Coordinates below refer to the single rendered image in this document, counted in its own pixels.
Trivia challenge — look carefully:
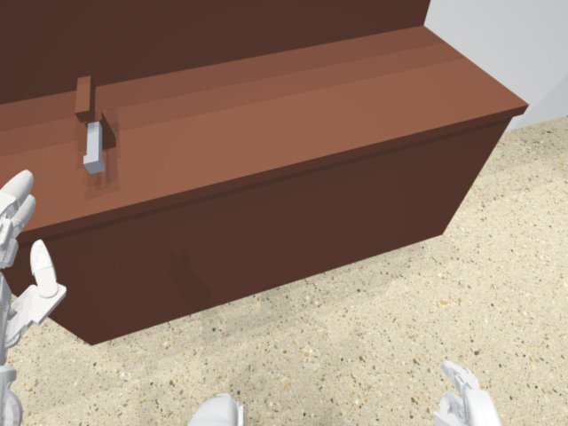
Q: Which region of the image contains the tap lever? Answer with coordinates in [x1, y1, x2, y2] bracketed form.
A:
[83, 122, 105, 174]

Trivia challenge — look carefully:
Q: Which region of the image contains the robot right hand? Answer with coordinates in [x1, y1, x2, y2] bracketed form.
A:
[433, 360, 502, 426]

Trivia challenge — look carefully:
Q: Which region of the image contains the counter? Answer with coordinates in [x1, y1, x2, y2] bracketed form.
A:
[0, 0, 529, 346]

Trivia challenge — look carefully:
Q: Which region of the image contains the left robot forearm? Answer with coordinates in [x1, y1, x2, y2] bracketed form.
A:
[0, 366, 23, 426]

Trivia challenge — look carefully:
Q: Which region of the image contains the left robot thigh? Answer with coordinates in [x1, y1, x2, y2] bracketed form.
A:
[187, 397, 245, 426]

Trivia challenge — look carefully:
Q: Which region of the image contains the robot left hand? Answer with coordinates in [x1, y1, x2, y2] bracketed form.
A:
[0, 170, 67, 366]

